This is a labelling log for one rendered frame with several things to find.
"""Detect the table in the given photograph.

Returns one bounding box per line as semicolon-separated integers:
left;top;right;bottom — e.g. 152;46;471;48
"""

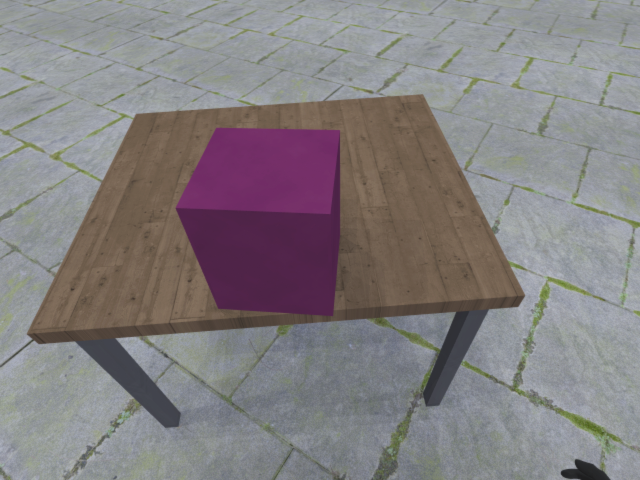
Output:
27;94;525;428

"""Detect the robot right hand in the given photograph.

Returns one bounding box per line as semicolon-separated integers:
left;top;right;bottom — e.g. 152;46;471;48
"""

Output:
561;459;610;480

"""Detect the carton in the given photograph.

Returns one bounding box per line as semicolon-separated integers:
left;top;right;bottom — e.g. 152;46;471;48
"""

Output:
176;128;340;316

